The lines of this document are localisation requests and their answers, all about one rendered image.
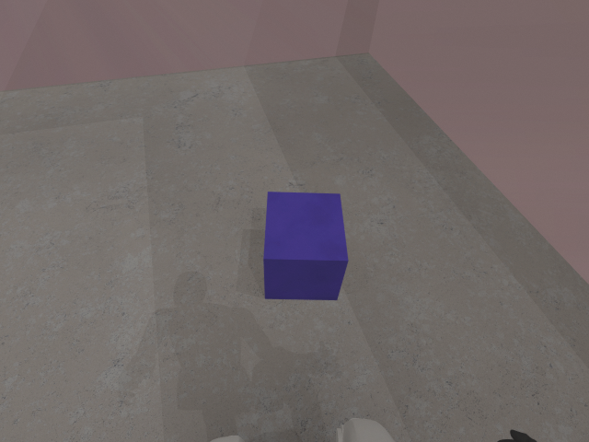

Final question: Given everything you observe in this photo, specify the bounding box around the carton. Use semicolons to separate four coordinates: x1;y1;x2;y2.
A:
263;192;348;300

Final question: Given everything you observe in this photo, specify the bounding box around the robot right thigh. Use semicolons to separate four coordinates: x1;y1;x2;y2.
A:
336;419;395;442

